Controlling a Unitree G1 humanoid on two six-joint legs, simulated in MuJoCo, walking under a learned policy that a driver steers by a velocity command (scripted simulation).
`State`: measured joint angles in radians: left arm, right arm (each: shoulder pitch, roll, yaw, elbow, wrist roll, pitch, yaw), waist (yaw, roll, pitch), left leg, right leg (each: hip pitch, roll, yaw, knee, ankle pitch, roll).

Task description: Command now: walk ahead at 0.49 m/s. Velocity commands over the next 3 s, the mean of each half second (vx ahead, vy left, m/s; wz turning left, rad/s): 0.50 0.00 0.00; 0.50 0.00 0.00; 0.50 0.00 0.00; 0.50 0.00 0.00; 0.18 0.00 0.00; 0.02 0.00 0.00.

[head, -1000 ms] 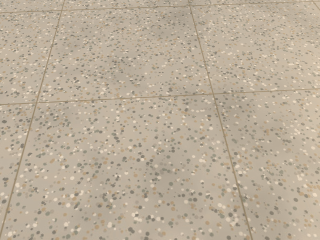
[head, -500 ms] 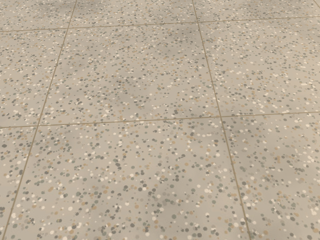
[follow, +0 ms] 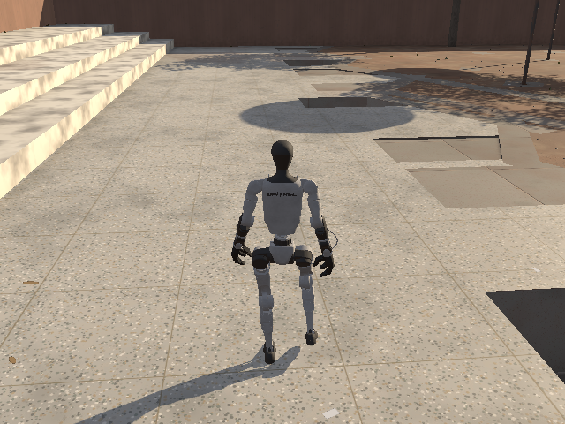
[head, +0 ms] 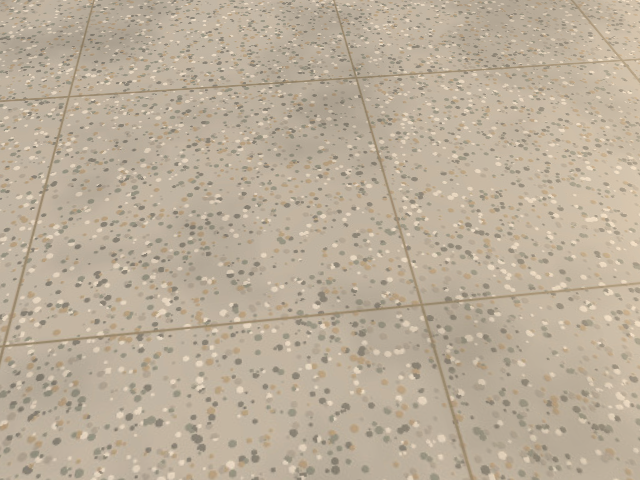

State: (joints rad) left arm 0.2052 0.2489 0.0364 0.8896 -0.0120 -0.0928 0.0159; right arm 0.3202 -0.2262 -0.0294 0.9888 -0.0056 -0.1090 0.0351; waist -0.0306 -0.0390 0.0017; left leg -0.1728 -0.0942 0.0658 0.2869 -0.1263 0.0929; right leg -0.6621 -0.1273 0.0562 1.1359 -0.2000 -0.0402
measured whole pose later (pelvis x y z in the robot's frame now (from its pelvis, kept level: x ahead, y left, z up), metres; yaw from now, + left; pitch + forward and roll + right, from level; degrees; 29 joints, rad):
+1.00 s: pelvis +0.55 -0.01 -0.01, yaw +1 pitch +2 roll +0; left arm 0.29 0.26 0.05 0.96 -0.02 -0.10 0.00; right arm 0.19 -0.24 -0.05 0.91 0.00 -0.10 0.04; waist 0.00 -0.03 0.02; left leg -0.34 -0.03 0.06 0.45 -0.15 0.07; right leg -0.44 -0.06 0.03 1.19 -0.34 -0.05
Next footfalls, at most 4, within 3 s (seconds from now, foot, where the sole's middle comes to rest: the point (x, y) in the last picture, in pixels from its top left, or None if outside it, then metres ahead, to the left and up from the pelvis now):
0.30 right None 0.34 -0.17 -0.78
0.86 left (290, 422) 0.65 0.07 -0.78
1.42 right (382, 304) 0.96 -0.16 -0.78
1.98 left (286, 219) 1.27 0.09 -0.78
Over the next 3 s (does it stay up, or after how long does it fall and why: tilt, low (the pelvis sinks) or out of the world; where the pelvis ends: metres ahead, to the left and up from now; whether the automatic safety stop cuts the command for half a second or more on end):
stays up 1.27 -0.03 -0.01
